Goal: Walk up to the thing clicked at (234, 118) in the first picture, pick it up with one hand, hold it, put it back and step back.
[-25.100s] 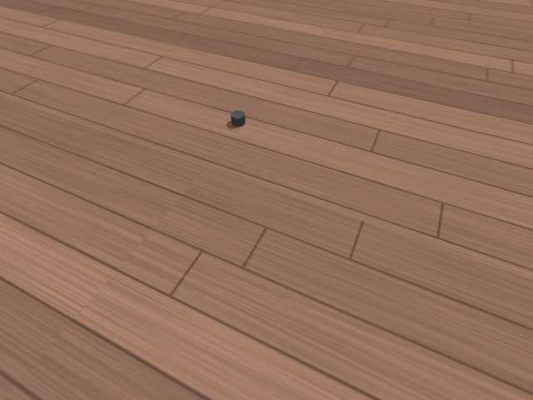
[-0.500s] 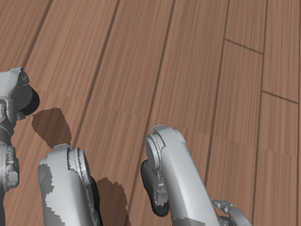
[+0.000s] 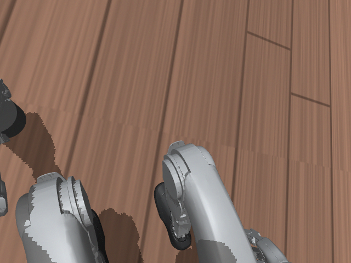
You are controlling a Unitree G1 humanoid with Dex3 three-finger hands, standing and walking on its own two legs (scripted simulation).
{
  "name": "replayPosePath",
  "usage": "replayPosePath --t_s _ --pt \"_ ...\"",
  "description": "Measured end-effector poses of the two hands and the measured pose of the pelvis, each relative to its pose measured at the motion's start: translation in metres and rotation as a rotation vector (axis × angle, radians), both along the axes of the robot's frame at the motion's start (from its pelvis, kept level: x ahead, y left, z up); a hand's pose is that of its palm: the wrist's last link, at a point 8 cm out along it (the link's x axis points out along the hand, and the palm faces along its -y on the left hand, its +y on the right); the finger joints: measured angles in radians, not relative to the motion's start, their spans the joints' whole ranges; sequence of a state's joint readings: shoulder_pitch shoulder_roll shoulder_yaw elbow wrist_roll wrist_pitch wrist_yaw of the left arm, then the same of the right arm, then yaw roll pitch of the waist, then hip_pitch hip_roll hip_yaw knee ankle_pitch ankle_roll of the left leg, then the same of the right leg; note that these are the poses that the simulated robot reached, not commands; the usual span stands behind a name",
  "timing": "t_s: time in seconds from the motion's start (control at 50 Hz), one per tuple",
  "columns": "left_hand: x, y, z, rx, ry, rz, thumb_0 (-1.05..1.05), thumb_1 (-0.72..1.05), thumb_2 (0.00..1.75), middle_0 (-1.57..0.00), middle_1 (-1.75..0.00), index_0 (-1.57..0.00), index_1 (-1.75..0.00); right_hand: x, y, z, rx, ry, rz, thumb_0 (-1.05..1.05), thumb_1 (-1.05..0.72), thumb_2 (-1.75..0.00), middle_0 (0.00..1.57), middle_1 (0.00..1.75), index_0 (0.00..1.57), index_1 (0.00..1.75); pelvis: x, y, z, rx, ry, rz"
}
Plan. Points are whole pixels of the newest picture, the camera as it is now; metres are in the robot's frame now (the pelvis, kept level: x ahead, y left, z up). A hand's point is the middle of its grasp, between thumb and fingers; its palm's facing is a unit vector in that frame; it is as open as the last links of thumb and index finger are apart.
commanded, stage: rest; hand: left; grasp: from above
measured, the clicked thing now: out of the picture +0.46 +0.29 -0.23
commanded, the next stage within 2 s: open in 1.00 s
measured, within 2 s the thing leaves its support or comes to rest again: neither
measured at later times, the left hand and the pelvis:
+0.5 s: hand (3, 119) +0.46 +0.29 -0.24, palm faces -0.46 -0.12 -0.88, open 11.4 cm; pelvis +0.00 +0.00 -0.01, yaw -3 degrees
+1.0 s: hand (5, 119) +0.46 +0.29 -0.25, palm faces -0.45 -0.14 -0.88, open 11.4 cm; pelvis +0.00 +0.00 -0.01, yaw -4 degrees
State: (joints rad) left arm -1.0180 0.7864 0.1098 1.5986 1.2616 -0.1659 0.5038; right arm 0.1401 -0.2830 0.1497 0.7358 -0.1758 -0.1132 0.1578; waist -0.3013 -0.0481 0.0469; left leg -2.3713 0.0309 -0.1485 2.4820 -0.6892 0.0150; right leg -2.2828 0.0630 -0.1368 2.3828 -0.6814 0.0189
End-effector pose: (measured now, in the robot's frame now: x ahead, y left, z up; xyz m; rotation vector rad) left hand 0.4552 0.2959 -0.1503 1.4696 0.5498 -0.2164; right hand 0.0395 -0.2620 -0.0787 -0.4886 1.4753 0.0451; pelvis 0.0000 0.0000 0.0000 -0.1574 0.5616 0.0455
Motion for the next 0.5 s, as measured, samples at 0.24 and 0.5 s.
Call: replayPosePath --t_s 0.24,0.5 --pt "0.007 -0.004 -0.022 -0.023 0.001 -0.003 0.01 -0.21 0.76 -0.51 -0.87 -0.46 -0.86 -0.007 0.005 0.006 0.011 0.026 0.032 0.0 -0.9 -0.89 0.2 0.3 0.2 0.3 0.003 0.001 -0.004 -0.019 -0.012 -0.011" --pt "0.008 -0.006 -0.034 -0.018 -0.003 -0.007 0.01 -0.21 0.75 -0.51 -0.87 -0.46 -0.86 -0.004 0.004 0.012 0.017 0.019 0.081 0.0 -0.91 -0.89 0.2 0.3 0.2 0.3 0.003 0.002 -0.007 -0.036 -0.031 -0.023"
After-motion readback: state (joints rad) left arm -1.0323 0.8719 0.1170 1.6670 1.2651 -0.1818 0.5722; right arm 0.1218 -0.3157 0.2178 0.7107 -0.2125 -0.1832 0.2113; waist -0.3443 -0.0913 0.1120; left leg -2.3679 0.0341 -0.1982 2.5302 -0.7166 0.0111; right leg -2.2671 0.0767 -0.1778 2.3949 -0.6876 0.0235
